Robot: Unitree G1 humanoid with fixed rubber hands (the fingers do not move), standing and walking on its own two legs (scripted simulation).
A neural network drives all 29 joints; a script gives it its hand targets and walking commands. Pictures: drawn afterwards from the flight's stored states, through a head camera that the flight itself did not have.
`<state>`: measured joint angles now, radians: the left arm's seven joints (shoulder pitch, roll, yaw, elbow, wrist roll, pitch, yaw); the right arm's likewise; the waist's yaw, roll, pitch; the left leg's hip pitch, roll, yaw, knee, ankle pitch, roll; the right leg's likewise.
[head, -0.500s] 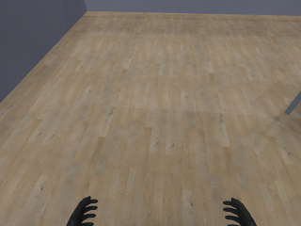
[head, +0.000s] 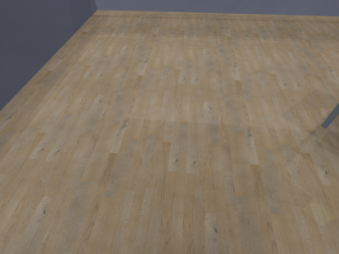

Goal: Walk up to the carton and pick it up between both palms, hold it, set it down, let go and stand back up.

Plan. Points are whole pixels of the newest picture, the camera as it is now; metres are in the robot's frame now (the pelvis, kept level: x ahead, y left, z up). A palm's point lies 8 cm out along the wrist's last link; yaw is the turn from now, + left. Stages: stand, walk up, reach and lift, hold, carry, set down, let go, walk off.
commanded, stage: stand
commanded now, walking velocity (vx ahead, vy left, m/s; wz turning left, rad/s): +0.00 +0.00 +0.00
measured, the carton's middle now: out of the picture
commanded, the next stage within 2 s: walk up in 0.98 s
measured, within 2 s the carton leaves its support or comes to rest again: neither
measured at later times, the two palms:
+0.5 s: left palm out of the picture +0.04 +0.23 -0.13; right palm out of the picture +0.04 -0.22 -0.13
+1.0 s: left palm out of the picture -0.01 +0.20 -0.13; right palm out of the picture -0.01 -0.21 -0.13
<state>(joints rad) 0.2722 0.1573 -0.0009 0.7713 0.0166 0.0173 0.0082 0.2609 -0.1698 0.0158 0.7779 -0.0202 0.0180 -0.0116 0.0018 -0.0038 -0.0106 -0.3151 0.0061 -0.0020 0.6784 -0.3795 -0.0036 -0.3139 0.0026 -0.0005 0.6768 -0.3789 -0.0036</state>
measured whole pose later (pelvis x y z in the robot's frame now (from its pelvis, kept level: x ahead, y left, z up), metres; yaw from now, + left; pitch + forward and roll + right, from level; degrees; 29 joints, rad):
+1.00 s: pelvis +0.00 +0.00 +0.02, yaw +0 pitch -2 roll +0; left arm 0.30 0.11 0.02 1.12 0.01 0.00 0.04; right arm 0.27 -0.12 -0.01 1.14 -0.01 0.01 -0.04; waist 0.00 0.00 0.04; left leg -0.17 0.00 0.00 0.48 -0.28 0.00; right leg -0.16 0.00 0.00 0.48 -0.28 0.00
